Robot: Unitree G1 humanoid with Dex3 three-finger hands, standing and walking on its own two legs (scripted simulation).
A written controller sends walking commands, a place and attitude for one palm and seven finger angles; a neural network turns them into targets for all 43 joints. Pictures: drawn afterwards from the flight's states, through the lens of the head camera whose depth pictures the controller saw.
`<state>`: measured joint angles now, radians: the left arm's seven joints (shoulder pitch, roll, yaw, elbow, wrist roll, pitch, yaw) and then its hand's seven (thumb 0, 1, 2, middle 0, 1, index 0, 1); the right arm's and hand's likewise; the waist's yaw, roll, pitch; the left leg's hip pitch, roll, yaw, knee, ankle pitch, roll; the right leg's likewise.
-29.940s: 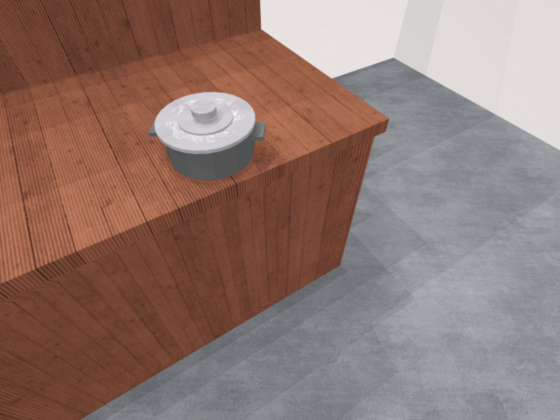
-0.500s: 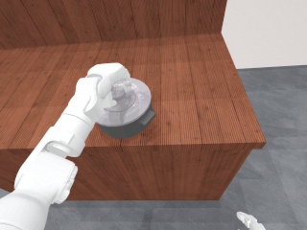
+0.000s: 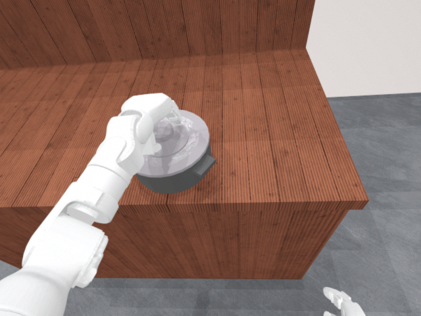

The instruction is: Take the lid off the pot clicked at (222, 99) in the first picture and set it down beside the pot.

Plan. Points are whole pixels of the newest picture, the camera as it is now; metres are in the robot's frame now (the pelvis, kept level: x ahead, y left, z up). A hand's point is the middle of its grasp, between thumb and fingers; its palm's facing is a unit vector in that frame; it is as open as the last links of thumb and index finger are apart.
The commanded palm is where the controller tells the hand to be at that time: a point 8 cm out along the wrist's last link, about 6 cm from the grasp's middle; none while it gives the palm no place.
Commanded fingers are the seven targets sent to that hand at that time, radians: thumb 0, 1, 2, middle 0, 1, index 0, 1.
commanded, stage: close the fingers and squeeze the knob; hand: left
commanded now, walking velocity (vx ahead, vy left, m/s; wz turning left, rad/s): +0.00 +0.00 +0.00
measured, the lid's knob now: (162, 131) +0.47 +0.11 +0.09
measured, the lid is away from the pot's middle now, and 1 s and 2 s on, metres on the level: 0.00 0.00 0.01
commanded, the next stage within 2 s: lift the lid straight up in 1.58 s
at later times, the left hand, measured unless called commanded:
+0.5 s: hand (154, 133) +0.45 +0.12 +0.11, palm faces -0.35 -0.03 -0.94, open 8.8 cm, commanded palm +0.44 +0.12 +0.18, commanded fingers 0.00 0.13 1.02 -0.64 -0.92 -0.64 -0.92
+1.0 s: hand (157, 131) +0.45 +0.11 +0.11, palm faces -0.33 -0.04 -0.94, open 8.0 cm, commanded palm +0.44 +0.12 +0.18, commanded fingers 0.00 0.37 0.81 -0.76 -0.99 -0.75 -0.99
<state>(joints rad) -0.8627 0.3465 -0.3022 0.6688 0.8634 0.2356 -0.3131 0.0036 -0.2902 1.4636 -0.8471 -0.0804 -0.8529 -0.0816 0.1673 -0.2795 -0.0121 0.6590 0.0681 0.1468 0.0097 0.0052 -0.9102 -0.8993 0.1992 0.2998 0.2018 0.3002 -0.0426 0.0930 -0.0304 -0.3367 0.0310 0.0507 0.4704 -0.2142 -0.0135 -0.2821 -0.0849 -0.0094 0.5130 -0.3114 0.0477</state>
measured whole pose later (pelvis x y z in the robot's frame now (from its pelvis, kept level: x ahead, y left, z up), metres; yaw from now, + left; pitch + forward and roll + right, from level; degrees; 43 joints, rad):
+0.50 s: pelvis +0.00 +0.00 +0.00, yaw +0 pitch +5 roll +1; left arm -0.94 0.35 -0.31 0.81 0.87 0.24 -0.31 0.00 0.02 1.08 -0.62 -0.81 -0.62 -0.80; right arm 0.19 -0.27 0.00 0.68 0.07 0.15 -0.01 0.00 -0.91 -0.90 0.20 0.30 0.20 0.30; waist -0.06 0.09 -0.03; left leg -0.35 0.03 0.05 0.47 -0.21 -0.01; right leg -0.30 -0.08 -0.01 0.52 -0.31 0.05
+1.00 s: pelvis +0.00 +0.00 +0.00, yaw +0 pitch +6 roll +1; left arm -0.93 0.33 -0.31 0.77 0.87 0.24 -0.30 0.02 0.17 0.81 -0.65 -0.94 -0.65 -0.93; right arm 0.17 -0.28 -0.01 0.67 0.07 0.15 0.01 0.00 -0.91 -0.90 0.20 0.30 0.20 0.30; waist -0.05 0.09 -0.03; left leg -0.35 0.03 0.05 0.47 -0.21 -0.01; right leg -0.30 -0.08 -0.01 0.51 -0.31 0.05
